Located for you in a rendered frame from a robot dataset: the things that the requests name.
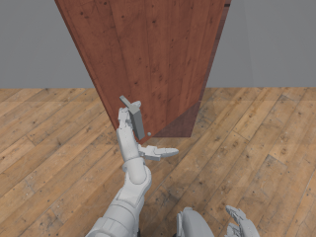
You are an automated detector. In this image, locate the handle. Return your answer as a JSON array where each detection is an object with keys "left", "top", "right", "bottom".
[{"left": 119, "top": 95, "right": 145, "bottom": 140}]

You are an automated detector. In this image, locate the robot left forearm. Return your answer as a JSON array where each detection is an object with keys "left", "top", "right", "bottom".
[{"left": 85, "top": 157, "right": 152, "bottom": 237}]

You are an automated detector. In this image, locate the right robot thigh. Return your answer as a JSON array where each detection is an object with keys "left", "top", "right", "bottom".
[{"left": 176, "top": 210, "right": 214, "bottom": 237}]

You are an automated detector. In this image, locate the cupboard door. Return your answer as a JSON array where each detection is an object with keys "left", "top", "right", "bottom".
[{"left": 54, "top": 0, "right": 226, "bottom": 145}]

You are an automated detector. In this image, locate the robot right hand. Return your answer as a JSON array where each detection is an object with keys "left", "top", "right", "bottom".
[{"left": 224, "top": 205, "right": 261, "bottom": 237}]

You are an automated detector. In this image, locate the left robot thigh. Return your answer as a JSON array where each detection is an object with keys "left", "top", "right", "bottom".
[{"left": 129, "top": 215, "right": 139, "bottom": 237}]

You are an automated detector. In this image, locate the robot left hand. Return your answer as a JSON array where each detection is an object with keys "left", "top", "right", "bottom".
[{"left": 116, "top": 101, "right": 179, "bottom": 163}]

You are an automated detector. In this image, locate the robot thigh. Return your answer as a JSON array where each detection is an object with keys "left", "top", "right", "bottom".
[
  {"left": 176, "top": 210, "right": 214, "bottom": 237},
  {"left": 129, "top": 215, "right": 139, "bottom": 237}
]

